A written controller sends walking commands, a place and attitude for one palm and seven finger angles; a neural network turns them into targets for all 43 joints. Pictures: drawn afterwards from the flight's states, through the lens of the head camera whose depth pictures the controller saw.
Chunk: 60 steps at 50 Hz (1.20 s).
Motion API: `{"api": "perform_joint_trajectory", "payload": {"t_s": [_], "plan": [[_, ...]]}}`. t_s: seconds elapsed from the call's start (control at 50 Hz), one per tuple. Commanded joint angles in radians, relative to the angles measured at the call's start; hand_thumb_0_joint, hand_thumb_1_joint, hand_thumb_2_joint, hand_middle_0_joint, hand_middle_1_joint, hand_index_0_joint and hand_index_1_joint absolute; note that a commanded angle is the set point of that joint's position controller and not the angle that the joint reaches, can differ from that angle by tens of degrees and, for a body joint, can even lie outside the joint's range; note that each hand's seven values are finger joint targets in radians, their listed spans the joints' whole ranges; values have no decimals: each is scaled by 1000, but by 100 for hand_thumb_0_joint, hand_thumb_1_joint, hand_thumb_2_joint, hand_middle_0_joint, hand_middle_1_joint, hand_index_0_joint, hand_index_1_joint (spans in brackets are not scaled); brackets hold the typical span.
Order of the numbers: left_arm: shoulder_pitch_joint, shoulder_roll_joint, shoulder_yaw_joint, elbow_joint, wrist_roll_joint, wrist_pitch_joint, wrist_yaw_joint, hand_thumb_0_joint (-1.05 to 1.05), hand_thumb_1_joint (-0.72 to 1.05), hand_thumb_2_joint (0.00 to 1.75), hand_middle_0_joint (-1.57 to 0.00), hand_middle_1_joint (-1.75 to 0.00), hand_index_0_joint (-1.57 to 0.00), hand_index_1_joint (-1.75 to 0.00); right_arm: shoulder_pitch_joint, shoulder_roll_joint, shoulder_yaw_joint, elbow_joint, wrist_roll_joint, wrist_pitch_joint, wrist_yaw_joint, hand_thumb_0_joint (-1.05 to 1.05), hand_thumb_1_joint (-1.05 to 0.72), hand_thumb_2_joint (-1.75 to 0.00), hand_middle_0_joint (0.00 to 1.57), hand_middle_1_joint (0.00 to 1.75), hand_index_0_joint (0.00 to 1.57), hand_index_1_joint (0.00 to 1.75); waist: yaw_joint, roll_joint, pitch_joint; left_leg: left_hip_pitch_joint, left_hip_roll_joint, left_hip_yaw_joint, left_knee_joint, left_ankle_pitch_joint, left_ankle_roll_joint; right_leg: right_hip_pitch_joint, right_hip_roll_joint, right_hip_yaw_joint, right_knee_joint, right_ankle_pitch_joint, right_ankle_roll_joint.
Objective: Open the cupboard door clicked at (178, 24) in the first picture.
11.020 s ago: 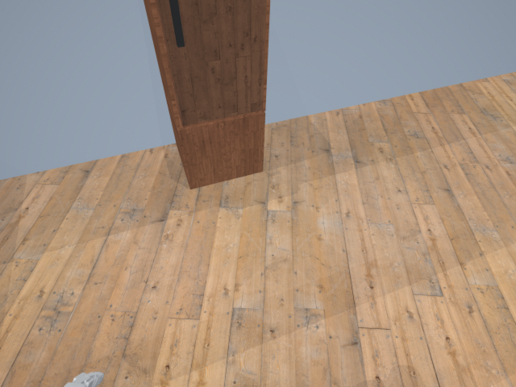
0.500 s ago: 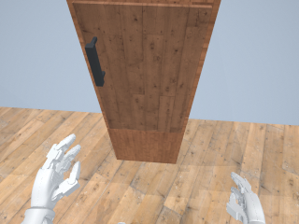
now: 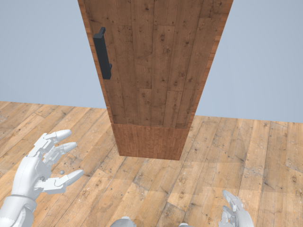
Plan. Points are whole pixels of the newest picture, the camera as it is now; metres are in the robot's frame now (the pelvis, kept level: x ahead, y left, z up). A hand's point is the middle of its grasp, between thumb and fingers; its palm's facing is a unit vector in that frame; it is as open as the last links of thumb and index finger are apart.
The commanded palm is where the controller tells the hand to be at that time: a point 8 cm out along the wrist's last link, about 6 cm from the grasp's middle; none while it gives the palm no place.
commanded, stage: raise the hand with hooked fingers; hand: left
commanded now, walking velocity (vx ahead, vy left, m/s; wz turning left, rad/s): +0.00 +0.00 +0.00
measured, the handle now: (104, 54) +0.58 +0.18 +0.13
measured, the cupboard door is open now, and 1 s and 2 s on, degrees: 0 0 0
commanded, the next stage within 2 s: move the hooked fingers beside the handle in 1.32 s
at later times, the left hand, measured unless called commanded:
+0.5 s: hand (38, 143) +0.27 +0.26 +0.12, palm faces +0.01 -1.00 -0.05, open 13.5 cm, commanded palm +0.24 +0.31 +0.13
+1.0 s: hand (36, 115) +0.31 +0.27 +0.16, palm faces -0.01 -1.00 -0.03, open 14.0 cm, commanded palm +0.28 +0.31 +0.16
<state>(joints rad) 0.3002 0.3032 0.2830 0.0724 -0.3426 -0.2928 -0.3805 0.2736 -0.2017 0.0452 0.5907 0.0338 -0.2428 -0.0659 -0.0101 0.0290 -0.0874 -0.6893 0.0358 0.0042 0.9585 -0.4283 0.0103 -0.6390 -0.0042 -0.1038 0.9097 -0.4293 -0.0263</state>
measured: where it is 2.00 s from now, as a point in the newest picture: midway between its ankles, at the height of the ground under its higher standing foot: outside the picture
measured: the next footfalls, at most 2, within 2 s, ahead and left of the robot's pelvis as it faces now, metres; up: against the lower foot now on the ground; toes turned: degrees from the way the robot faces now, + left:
none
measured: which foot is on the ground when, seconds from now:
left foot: down 0.00-1.00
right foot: down 0.00-1.00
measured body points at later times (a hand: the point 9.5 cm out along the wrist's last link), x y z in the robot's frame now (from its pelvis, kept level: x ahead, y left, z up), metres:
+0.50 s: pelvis +0.01 +0.01 +0.03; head +0.02 +0.02 +0.48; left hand +0.26 +0.32 +0.12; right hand +0.19 -0.22 -0.03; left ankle +0.03 +0.11 -0.69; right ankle +0.02 -0.11 -0.69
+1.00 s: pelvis +0.02 +0.00 +0.04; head +0.02 -0.01 +0.49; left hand +0.31 +0.32 +0.16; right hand +0.17 -0.25 -0.04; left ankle +0.03 +0.11 -0.69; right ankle +0.02 -0.11 -0.69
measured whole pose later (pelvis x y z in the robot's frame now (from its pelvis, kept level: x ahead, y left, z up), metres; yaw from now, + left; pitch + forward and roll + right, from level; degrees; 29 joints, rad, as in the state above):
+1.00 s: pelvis +0.02 +0.00 +0.04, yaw +0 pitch +2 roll -1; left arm -0.12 0.45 0.44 0.39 -0.35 -0.08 -0.52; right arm 0.28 -0.29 0.05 0.60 0.06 -0.22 -0.11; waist 0.01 0.03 -0.04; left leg -0.37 0.03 0.03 0.65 -0.32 0.01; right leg -0.34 0.00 -0.08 0.62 -0.32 -0.02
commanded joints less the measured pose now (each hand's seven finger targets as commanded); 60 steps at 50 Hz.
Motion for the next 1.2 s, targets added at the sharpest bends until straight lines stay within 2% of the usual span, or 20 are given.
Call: {"api": "perform_joint_trajectory", "payload": {"t_s": [0.0,0.02,0.08,0.18,0.28,0.4,0.48,0.52,0.56,0.68,0.72,0.76,0.8,0.86,0.92,0.98,1.02,1.08,1.1,1.18], "plan": [[-81,151,91,-189,-23,-74,9,0,-3,50,-27,-90,-27,-90,-89,-180,-70,-168,7,-89,-15,0,-90,-90,20,30,20,30,17,16,-163,140,-30,-43,-195,143,13,112,17,55,-181,66,10],[-96,154,84,-198,-18,-77,10,0,-6,49,-27,-92,-27,-92,-82,-183,-69,-165,9,-95,-15,0,-90,-90,20,30,20,30,14,36,-161,160,-28,-45,-206,145,13,109,18,46,-181,74,8],[-152,186,101,-181,-19,-64,5,0,-13,46,-27,-96,-27,-96,-73,-195,-68,-161,10,-99,-19,0,-90,-90,20,30,20,30,10,6,-148,172,-30,-49,-227,130,13,126,18,48,-202,63,10],[-214,221,123,-181,-15,-37,5,0,-24,41,-28,-103,-28,-103,-73,-200,-62,-157,15,-97,-26,0,-90,-90,20,30,20,30,17,72,-127,229,-28,-51,-269,143,10,152,21,39,-224,91,3],[-290,253,146,-167,-15,-5,-3,0,-36,36,-29,-111,-29,-111,-71,-203,-57,-156,15,-93,-33,0,-90,-90,20,30,20,30,22,86,-148,295,-28,-55,-300,206,7,206,24,34,-244,170,-1],[-373,272,159,-93,-21,59,-41,0,-50,30,-30,-120,-30,-120,-75,-206,-49,-148,19,-79,-39,0,-90,-90,20,30,20,30,22,71,-129,335,-27,-53,-330,251,5,242,27,29,-276,234,0],[-464,300,169,-83,-19,85,-61,0,-50,30,-30,-120,-30,-120,-81,-204,-42,-147,20,-73,-44,0,-90,-90,20,30,20,30,18,95,-125,375,-28,-53,-350,263,6,260,27,33,-301,249,-3],[-479,312,185,-49,-21,95,-68,0,-50,30,-30,-120,-30,-120,-78,-204,-41,-145,20,-69,-49,0,-90,-90,20,30,20,30,18,42,-129,383,-26,-56,-358,275,7,270,28,31,-312,260,-1],[-514,340,204,-36,-23,101,-78,0,-50,30,-30,-120,-30,-120,-80,-207,-38,-143,19,-67,-51,0,-90,-90,20,30,20,30,29,67,-136,401,-29,-54,-363,300,6,295,31,36,-318,283,-7],[-605,376,224,43,-27,132,-109,0,-50,30,-30,-120,-30,-120,-83,-209,-33,-134,24,-54,-58,0,-90,-90,20,30,20,30,23,39,-125,413,-31,-45,-386,305,11,320,26,43,-352,304,-3],[-633,387,228,68,-23,143,-117,0,-50,30,-30,-120,-30,-120,-82,-208,-34,-133,25,-50,-61,0,-90,-90,20,30,20,30,22,64,-130,426,-33,-41,-391,303,12,320,22,47,-362,304,-3],[-669,414,236,87,-21,150,-121,0,-50,30,-30,-120,-30,-120,-81,-212,-32,-135,26,-47,-61,0,-90,-90,20,30,20,30,24,37,-120,425,-32,-41,-397,293,14,331,24,53,-374,293,-3],[-707,432,247,86,-17,152,-125,0,-50,30,-30,-120,-30,-120,-83,-211,-33,-135,28,-45,-63,0,-90,-90,20,30,20,30,26,76,-148,444,-36,-38,-402,309,16,345,19,57,-378,311,-4],[-630,397,236,152,-34,164,-144,0,-50,30,-30,-120,-30,-120,-71,-212,-36,-141,27,-43,-56,0,-90,-90,20,30,20,30,32,-8,-133,426,-37,-28,-396,317,20,356,18,63,-384,338,1],[-639,404,238,140,-32,163,-149,0,-50,30,-30,-120,-30,-120,-77,-216,-42,-147,30,-39,-50,0,-90,-90,20,30,20,30,33,36,-133,416,-41,-18,-395,297,20,340,12,74,-385,321,4],[-658,428,261,101,-30,150,-131,0,-50,30,-30,-120,-30,-120,-77,-214,-43,-152,27,-38,-46,0,-90,-90,20,30,20,30,36,22,-149,417,-40,-16,-392,316,21,362,12,79,-381,342,4],[-660,430,265,77,-22,137,-117,0,-50,30,-30,-120,-30,-120,-73,-210,-44,-153,26,-38,-47,0,-90,-90,20,30,20,30,37,74,-167,430,-42,-9,-394,314,20,365,10,81,-382,337,4],[-665,433,272,69,-23,124,-103,0,-50,30,-30,-120,-30,-120,-74,-208,-45,-150,25,-37,-50,0,-90,-90,20,30,20,30,31,38,-150,426,-39,-7,-394,315,24,367,12,88,-386,346,9],[-670,424,266,61,-23,120,-102,0,-50,30,-30,-120,-30,-120,-73,-207,-45,-146,25,-38,-52,0,-90,-90,20,30,20,30,29,65,-153,433,-40,-5,-395,313,23,365,11,89,-387,347,9],[-668,413,253,89,-22,125,-110,0,-50,30,-30,-120,-30,-120,-74,-208,-44,-142,28,-38,-58,0,-90,-90,20,30,20,30,26,39,-140,428,-39,-5,-398,305,23,363,11,86,-388,344,11]]}}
